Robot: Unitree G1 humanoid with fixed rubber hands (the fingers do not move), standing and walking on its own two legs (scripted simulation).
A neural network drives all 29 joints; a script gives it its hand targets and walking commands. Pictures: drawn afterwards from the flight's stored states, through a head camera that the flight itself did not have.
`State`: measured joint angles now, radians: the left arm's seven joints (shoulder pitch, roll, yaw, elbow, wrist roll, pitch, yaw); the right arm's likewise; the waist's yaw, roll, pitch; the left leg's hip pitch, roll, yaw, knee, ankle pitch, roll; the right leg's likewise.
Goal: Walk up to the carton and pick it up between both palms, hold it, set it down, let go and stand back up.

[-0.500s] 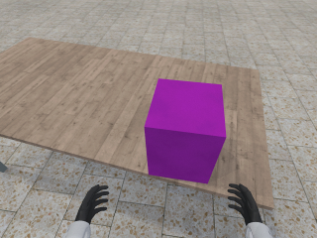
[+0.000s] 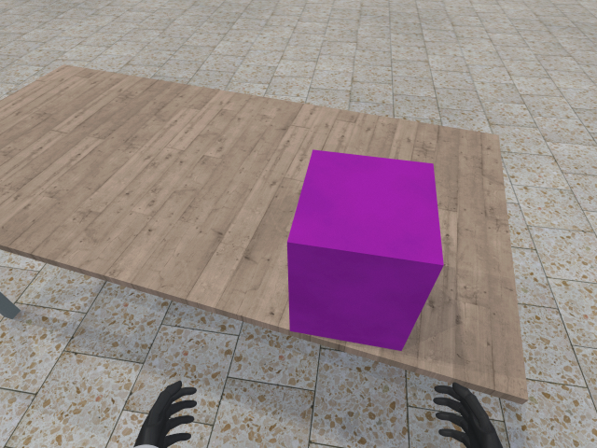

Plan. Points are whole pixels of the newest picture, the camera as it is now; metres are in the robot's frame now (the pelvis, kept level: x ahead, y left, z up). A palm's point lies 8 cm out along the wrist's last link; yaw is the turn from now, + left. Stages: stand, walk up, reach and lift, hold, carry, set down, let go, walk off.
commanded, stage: set down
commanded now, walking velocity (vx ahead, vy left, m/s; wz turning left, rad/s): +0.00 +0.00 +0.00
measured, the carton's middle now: (357, 251) +0.44 -0.07 -0.02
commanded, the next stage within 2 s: let go in 0.16 s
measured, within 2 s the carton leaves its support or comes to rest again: neither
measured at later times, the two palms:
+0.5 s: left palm out of the picture +0.15 +0.22 -0.08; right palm out of the picture +0.14 -0.23 -0.09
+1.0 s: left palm out of the picture +0.08 +0.23 -0.12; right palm out of the picture +0.02 -0.27 -0.13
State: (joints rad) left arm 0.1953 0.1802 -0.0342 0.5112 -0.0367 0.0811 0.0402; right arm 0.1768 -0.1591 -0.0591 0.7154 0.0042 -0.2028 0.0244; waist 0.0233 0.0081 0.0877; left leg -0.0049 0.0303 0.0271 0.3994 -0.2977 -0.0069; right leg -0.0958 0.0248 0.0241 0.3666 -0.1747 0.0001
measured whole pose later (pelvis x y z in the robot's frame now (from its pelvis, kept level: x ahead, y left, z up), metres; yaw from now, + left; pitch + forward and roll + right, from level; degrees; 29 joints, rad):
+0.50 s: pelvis -0.01 -0.01 +0.00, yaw +0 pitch -6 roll -1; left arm 0.18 0.20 -0.01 0.51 -0.02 0.14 0.02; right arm 0.17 -0.16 -0.06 0.75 -0.04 -0.20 0.03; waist 0.01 0.01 0.11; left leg -0.02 0.03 0.03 0.41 -0.29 -0.01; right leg -0.11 0.02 0.01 0.39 -0.18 -0.01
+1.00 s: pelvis -0.01 +0.00 -0.01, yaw -5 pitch +1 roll +0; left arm 0.35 0.18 0.04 0.71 0.04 -0.01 -0.01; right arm 0.32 -0.23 -0.09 0.82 -0.03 0.05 0.00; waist -0.01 0.02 -0.03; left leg -0.20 0.05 0.11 0.55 -0.36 0.00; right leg -0.33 0.05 0.09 0.54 -0.22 0.00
